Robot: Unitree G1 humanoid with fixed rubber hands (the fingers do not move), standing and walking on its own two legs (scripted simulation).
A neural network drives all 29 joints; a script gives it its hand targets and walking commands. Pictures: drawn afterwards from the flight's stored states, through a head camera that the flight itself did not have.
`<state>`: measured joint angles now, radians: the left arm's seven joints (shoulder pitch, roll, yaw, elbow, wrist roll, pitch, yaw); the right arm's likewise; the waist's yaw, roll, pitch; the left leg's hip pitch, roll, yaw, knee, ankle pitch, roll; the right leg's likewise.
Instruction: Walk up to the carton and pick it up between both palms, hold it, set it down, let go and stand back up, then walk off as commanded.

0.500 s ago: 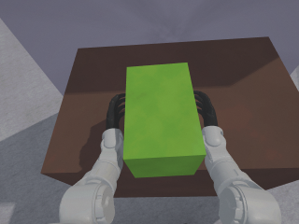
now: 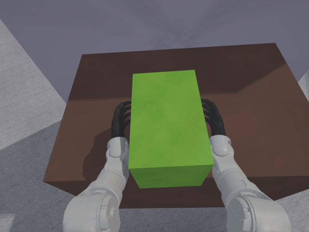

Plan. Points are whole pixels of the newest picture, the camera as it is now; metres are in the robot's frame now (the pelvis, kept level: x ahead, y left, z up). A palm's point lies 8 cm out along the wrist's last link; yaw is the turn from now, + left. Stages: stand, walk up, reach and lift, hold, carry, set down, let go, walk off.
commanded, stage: reach and lift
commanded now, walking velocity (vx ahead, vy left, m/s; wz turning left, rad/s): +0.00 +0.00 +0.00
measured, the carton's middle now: (166, 129) +0.40 +0.01 -0.01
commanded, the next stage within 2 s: none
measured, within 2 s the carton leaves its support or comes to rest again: leaves its support in 0.22 s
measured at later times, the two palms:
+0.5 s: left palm (115, 134) +0.36 +0.14 +0.03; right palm (219, 127) +0.38 -0.12 +0.04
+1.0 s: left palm (110, 124) +0.36 +0.14 +0.09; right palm (227, 122) +0.36 -0.12 +0.09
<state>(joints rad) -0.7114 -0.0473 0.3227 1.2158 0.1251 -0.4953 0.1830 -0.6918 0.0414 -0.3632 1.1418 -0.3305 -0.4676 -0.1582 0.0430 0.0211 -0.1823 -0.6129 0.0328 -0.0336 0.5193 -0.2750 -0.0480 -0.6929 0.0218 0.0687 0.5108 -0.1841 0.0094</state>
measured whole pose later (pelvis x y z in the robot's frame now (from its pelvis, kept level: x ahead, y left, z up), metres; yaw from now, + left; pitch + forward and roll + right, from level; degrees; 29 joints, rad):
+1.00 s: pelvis -0.04 +0.00 +0.00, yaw +0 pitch +17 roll +1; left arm -0.73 -0.01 0.22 1.01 -0.05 -0.11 0.17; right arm -0.68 0.03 -0.15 0.85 -0.05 0.00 -0.20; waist 0.04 0.04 -0.30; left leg -0.59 0.03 -0.04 0.52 -0.22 -0.05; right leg -0.66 0.02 0.07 0.50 -0.13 0.01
